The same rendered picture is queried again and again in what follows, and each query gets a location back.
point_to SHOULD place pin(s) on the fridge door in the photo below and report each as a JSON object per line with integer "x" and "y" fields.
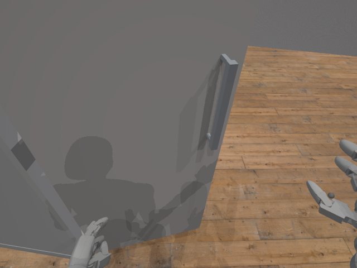
{"x": 114, "y": 99}

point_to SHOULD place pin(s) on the right robot hand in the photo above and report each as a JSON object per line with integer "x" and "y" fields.
{"x": 335, "y": 209}

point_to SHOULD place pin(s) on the left robot hand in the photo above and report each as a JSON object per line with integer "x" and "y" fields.
{"x": 84, "y": 250}

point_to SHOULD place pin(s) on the handle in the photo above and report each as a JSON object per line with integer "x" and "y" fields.
{"x": 230, "y": 71}

